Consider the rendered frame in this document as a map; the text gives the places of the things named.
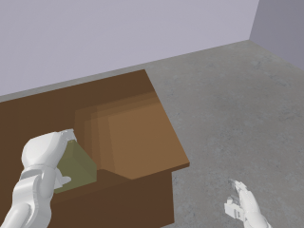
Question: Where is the robot left forearm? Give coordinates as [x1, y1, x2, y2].
[0, 165, 57, 228]

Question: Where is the sponge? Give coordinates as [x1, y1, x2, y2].
[24, 140, 97, 194]

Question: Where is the table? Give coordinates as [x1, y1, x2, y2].
[0, 69, 190, 228]

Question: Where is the robot left hand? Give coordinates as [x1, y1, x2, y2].
[21, 128, 77, 189]

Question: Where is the robot right hand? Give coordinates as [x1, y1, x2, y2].
[224, 179, 261, 221]

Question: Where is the robot right forearm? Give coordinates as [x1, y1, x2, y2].
[243, 211, 273, 228]

